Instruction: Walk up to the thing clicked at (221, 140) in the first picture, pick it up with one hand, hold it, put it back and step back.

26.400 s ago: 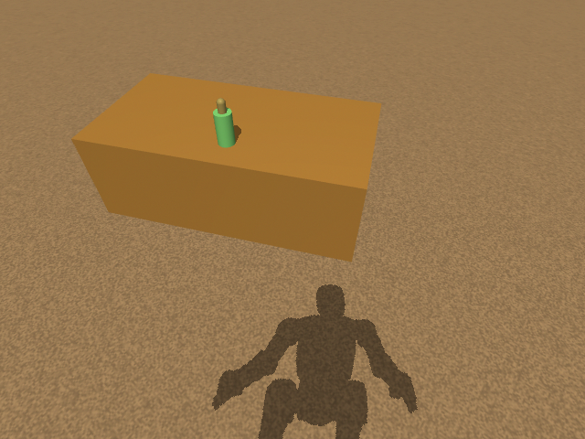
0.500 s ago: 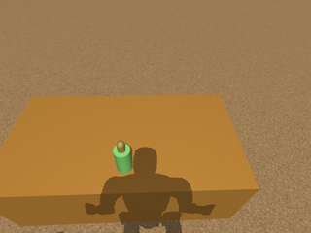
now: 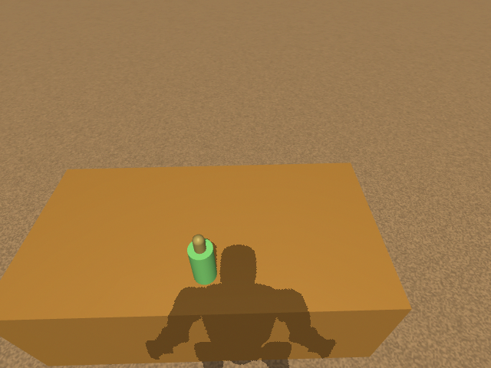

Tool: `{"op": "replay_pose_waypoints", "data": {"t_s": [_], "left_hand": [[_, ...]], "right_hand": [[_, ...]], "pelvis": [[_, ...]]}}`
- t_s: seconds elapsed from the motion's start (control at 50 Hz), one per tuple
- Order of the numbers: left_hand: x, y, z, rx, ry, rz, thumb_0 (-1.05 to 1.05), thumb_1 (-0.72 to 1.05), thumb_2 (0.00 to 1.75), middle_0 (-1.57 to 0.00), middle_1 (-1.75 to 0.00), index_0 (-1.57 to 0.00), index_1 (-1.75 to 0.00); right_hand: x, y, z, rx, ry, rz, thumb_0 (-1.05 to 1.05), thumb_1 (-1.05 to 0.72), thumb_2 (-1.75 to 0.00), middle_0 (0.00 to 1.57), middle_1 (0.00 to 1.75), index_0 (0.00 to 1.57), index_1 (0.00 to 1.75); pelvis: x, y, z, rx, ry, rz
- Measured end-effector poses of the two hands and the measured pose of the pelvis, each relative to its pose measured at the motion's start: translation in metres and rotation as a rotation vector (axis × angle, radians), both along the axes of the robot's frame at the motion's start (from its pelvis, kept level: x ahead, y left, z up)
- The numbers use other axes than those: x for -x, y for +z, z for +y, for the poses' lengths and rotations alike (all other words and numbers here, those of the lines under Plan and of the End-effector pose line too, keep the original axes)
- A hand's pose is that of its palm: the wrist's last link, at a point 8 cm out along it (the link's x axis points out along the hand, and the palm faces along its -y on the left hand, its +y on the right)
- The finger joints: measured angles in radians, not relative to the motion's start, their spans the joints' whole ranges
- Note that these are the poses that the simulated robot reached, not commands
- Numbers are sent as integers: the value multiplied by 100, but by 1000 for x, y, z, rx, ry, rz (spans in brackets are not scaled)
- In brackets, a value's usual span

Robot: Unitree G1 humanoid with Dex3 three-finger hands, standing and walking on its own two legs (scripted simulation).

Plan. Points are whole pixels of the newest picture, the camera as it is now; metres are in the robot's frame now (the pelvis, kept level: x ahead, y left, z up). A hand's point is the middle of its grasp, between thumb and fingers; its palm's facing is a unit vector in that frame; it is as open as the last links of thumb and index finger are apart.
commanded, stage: stand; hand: left
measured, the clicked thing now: (201, 256) +0.50 +0.15 -0.26
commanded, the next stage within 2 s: step back in 1.70 s
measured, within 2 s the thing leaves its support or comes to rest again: neither
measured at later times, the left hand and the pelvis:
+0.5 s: hand out of the picture +0.06 +0.24 -0.15, palm faces -0.02 -0.94 -0.34, open 7.4 cm; pelvis +0.00 +0.00 +0.01, yaw +0 degrees
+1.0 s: hand out of the picture +0.09 +0.24 -0.15, palm faces -0.03 -0.94 -0.34, open 7.4 cm; pelvis +0.02 +0.00 +0.01, yaw -1 degrees
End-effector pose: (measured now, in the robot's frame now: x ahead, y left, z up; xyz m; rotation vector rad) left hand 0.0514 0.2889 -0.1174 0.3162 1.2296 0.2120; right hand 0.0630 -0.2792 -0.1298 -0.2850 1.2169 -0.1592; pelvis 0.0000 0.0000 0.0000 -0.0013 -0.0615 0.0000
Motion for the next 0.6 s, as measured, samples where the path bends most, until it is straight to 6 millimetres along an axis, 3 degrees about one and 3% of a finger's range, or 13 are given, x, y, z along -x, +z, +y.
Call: {"op": "replay_pose_waypoints", "data": {"t_s": [0.34, 0.6], "left_hand": [[5, 2, 2, -1, 16, 42, 1, 91, 90, -20, -30, -21, -30], [-6, 2, -3, 9, 6, 47, 1, 91, 90, -20, -30, -21, -30]], "right_hand": [[16, 4, -14, 24, -23, 54, 0, -90, -90, 20, 30, 21, 30], [10, 5, -15, 22, -27, 59, 0, -90, -90, 20, 30, 21, 30]], "pelvis": [[3, 4, -3, -1, -3, 0], [-3, 5, -4, -1, -9, 9]]}}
